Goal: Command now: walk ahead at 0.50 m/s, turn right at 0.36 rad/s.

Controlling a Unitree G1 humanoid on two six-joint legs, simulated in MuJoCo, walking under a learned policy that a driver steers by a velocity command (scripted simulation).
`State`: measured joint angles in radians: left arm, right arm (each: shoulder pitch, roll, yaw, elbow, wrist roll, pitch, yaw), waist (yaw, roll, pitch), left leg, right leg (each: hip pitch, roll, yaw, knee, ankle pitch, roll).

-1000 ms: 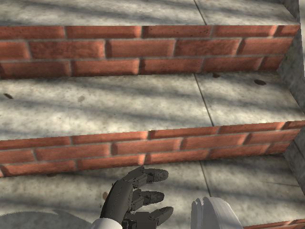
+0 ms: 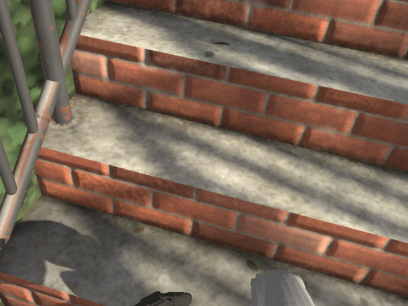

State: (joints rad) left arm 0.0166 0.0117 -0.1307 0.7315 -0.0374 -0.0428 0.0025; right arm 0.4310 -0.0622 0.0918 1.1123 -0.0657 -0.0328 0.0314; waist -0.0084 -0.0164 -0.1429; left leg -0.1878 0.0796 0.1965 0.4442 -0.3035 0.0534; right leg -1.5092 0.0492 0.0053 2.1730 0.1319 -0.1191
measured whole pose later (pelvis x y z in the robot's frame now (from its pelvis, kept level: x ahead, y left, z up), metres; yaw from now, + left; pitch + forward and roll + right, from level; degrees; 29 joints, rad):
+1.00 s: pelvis +0.35 -0.09 +0.34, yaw -34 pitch +1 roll +1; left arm 0.06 0.13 -0.05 0.59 -0.03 0.05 0.02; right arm 0.25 -0.18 -0.03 0.78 -0.01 0.05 -0.10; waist -0.04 -0.01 -0.02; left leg -0.45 0.20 0.19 0.86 -0.40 -0.05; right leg -0.77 -0.10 -0.01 1.17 -0.23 0.03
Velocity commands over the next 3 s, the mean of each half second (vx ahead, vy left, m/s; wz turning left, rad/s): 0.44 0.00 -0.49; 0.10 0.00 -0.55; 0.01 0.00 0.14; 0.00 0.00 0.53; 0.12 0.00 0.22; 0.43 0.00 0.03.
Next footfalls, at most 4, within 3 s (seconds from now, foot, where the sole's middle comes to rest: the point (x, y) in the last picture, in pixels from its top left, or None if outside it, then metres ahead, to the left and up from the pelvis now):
0.18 right None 0.20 -0.08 -0.59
0.58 left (195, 287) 0.49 0.02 -0.39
1.06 right None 0.40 -0.29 -0.39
1.48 left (233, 285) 0.50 -0.08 -0.39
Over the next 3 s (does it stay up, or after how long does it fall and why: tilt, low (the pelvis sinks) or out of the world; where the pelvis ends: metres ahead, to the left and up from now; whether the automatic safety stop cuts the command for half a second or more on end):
stays up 0.59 -0.27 0.53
